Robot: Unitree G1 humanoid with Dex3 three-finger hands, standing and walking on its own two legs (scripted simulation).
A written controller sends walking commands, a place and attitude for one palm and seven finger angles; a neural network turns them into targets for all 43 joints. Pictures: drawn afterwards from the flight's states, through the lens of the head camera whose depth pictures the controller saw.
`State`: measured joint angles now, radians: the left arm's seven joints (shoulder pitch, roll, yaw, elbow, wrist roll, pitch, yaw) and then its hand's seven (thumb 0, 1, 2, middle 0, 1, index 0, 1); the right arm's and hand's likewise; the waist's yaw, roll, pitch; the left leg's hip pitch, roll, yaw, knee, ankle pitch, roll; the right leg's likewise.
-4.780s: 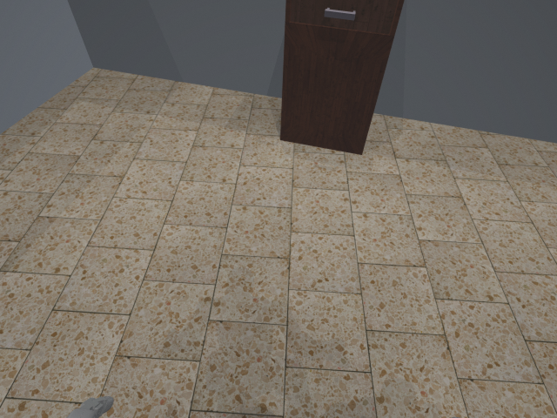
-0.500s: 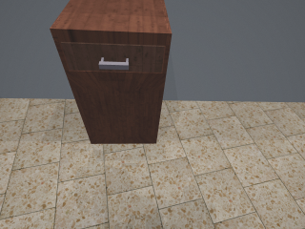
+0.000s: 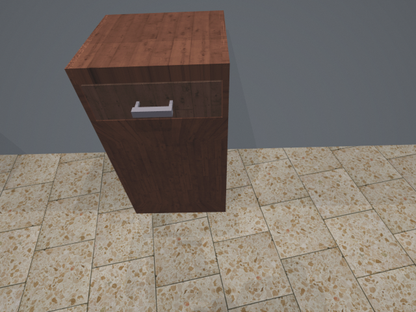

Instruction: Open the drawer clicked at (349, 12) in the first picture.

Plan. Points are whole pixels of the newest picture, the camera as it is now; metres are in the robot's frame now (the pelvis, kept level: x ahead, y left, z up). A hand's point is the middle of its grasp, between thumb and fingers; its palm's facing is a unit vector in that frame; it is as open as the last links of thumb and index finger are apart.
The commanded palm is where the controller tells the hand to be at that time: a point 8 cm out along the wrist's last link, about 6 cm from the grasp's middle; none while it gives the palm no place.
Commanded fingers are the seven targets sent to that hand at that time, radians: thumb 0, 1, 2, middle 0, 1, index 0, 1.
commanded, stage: take the last steps up to it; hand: left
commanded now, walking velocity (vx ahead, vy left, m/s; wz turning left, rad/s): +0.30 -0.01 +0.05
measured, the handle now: (153, 107) +0.71 +0.22 -0.02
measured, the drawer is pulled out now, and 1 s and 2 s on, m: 0.00 0.00 0.00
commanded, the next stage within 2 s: come to a stop and stand still in 0.44 s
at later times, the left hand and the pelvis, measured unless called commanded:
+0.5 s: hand out of the picture +0.08 +0.19 -0.18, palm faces +0.09 -0.99 -0.12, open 7.4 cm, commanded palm none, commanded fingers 0.00 0.90 0.90 -0.20 -0.30 -0.20 -0.30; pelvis +0.15 +0.04 +0.00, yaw +0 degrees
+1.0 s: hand (147, 256) +0.28 +0.18 -0.15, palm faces +0.03 -0.97 -0.25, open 7.4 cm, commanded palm none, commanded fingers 0.00 0.90 0.90 -0.20 -0.30 -0.20 -0.30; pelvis +0.18 +0.00 +0.00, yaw +1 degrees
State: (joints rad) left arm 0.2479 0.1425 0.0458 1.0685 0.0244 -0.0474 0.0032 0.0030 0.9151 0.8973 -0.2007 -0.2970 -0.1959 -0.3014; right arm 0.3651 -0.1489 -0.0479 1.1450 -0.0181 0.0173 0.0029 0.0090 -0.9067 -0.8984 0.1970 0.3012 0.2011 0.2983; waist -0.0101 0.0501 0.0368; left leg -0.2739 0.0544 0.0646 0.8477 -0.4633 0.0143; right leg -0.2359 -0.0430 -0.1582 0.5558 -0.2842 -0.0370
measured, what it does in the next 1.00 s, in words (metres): walks ahead: left foot, then right foot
